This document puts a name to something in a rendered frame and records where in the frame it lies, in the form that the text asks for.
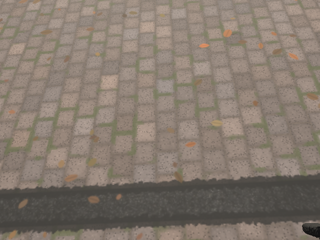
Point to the robot right hand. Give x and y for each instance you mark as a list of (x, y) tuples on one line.
[(312, 229)]

